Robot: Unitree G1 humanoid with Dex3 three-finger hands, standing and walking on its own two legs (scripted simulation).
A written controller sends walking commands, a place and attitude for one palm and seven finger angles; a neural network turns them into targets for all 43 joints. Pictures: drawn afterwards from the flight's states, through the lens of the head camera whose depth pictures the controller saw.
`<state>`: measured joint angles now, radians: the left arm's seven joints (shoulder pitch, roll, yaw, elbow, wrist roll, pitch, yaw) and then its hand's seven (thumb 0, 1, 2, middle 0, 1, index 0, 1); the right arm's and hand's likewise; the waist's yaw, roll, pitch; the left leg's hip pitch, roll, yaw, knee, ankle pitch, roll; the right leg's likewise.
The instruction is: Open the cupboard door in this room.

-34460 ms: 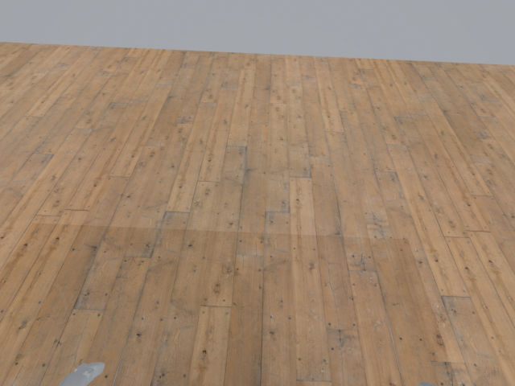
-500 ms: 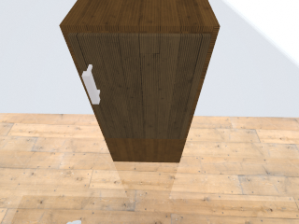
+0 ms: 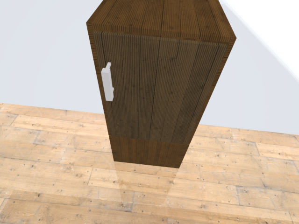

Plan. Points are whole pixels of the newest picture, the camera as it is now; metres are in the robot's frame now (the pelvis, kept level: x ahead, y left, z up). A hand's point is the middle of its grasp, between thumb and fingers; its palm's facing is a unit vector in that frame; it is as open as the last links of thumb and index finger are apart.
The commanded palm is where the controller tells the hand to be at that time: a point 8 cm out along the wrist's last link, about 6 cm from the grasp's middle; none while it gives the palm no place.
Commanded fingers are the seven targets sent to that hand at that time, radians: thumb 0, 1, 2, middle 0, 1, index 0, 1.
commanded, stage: come to a stop and stand still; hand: left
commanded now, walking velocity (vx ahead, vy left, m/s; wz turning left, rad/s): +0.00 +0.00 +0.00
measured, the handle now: (109, 81) +0.57 +0.21 +0.03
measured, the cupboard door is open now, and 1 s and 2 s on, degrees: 0 0 0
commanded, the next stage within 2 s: look again from close up in 1.38 s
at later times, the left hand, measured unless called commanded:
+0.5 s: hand out of the picture +0.08 +0.21 -0.15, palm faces -0.02 -0.96 -0.28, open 7.4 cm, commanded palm none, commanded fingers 0.00 0.90 0.90 -0.20 -0.30 -0.20 -0.30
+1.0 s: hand out of the picture +0.09 +0.14 -0.16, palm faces +0.02 -0.97 -0.25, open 7.3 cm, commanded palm none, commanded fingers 0.00 0.90 0.90 -0.20 -0.30 -0.20 -0.30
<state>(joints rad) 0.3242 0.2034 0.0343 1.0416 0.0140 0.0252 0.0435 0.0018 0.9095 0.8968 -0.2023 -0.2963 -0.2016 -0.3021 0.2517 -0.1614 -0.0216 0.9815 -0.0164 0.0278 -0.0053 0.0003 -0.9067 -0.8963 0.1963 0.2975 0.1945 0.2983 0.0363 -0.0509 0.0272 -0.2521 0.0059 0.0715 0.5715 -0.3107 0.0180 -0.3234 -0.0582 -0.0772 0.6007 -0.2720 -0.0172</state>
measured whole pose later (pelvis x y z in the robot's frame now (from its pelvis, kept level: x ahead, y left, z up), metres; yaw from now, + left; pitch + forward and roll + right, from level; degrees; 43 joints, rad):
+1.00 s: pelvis +0.05 -0.04 +0.01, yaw +0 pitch +0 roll +1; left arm 0.20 0.16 0.00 1.10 0.01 -0.02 0.03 0.00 0.91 0.90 -0.20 -0.30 -0.20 -0.30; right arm 0.24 -0.18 0.00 1.10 -0.01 -0.01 -0.04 0.00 -0.91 -0.90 0.20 0.30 0.20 0.30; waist 0.00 0.03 0.06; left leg -0.11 0.05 0.05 0.42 -0.32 -0.05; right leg -0.21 0.02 -0.05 0.52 -0.31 -0.06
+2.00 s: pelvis +0.03 -0.05 +0.01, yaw +1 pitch -1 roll +1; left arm 0.24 0.17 0.01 1.12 0.00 -0.02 0.03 0.00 0.92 0.90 -0.20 -0.30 -0.20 -0.30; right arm 0.29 -0.13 0.01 1.14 -0.02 -0.01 -0.04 0.00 -0.91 -0.90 0.20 0.30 0.20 0.30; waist 0.01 -0.01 0.05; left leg -0.12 0.06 0.03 0.40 -0.27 -0.05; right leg -0.19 0.03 -0.07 0.45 -0.25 -0.07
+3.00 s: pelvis -0.01 +0.01 -0.06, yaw +2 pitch +12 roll -2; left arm 0.33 0.27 0.25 -0.03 -0.29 -0.30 -0.23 0.00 0.03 0.52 -0.26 -0.86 -0.26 -0.86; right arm 0.33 -0.23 0.03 0.53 0.03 -0.19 -0.06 0.01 -0.90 -0.90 0.20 0.30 0.20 0.30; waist -0.02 0.01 -0.09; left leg -0.74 0.02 0.02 1.04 -0.50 0.03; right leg -0.77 -0.04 -0.07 0.98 -0.41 0.01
